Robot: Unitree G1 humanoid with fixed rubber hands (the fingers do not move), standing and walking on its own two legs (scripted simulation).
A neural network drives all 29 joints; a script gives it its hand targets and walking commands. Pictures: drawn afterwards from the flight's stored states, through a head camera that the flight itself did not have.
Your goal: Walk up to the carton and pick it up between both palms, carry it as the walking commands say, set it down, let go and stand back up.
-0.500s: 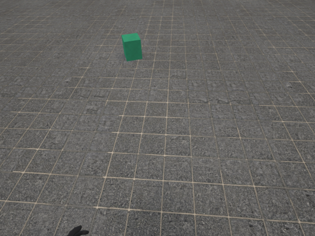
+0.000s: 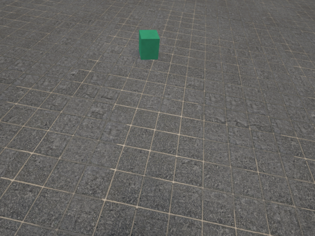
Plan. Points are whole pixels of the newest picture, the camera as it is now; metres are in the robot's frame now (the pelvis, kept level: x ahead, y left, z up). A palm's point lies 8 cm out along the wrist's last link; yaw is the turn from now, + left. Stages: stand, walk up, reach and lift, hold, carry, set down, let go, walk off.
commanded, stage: walk up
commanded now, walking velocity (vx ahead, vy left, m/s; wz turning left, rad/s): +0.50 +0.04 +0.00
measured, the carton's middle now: (148, 44) +2.14 +0.15 -0.64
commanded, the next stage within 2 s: none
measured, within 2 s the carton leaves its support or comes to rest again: neither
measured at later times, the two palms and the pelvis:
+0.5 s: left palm (99, 165) +0.36 +0.20 -0.12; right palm (238, 229) +0.21 -0.24 -0.16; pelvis +0.27 -0.02 +0.00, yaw +1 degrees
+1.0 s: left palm (81, 125) +0.53 +0.31 -0.14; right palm (201, 129) +0.54 -0.16 -0.11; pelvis +0.50 +0.07 +0.01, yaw +1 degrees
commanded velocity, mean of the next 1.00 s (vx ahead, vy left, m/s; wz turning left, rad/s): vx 0.50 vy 0.09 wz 0.03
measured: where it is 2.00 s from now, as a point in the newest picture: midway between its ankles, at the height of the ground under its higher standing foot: (146, 132)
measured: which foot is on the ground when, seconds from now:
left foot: down 0.00-0.36, up 0.38-0.74, down 0.76-1.00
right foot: up 0.00-0.32, down 0.34-0.78, up 0.80-1.00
